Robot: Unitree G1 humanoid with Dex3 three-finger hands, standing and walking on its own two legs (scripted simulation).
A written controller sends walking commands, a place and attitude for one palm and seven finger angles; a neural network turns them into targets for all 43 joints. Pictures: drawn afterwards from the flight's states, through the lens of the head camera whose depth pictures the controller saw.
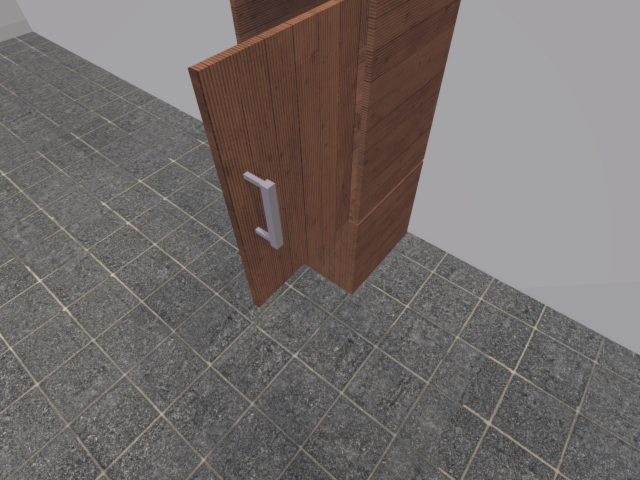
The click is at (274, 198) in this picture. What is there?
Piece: cupboard door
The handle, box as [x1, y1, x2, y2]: [243, 171, 282, 249]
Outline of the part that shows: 247,171 243,174 244,178 259,186 261,189 268,228 267,232 259,227 255,230 258,234 267,239 270,242 270,244 277,249 282,244 282,237 274,183 267,179 264,181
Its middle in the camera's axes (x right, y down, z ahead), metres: -0.11 -0.05 +0.71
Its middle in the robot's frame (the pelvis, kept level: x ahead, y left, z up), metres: +0.56 +0.14 -0.04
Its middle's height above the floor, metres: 0.74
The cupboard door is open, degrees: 91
